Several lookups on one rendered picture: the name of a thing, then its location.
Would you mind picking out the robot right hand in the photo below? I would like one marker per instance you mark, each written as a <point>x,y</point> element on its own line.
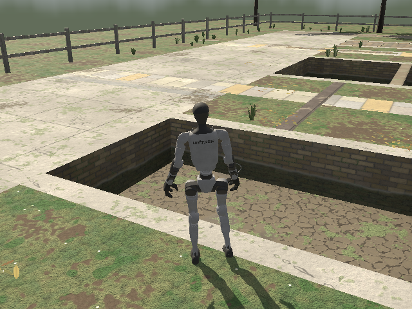
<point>236,182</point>

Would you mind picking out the robot right forearm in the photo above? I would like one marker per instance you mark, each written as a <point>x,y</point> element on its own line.
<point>232,169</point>

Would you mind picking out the robot right upper arm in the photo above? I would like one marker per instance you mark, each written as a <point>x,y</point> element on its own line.
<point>226,146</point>

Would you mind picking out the robot right foot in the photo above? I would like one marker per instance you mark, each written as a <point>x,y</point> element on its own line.
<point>228,252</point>

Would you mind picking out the robot left forearm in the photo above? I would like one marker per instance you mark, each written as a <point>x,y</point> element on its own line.
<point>172,174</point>

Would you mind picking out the right robot shin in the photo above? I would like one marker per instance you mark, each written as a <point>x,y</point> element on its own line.
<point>225,227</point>

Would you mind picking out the robot left hand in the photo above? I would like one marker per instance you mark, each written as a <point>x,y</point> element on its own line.
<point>167,189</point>

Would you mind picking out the robot left upper arm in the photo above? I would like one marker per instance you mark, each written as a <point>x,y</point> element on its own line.
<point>180,148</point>

